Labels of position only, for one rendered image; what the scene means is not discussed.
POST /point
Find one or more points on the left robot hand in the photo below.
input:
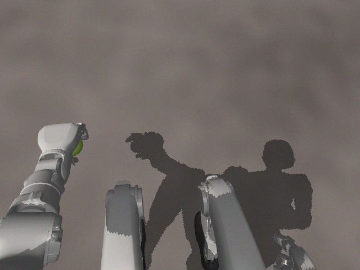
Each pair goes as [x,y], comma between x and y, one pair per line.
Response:
[63,136]

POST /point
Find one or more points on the right robot foot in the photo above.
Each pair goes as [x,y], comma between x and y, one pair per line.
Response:
[200,238]

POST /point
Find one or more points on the right robot hand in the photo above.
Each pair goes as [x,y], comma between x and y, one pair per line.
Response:
[298,258]

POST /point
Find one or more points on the ball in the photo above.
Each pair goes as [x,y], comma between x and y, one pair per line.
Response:
[78,148]

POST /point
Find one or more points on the left robot arm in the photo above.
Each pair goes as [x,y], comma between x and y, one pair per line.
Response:
[30,231]

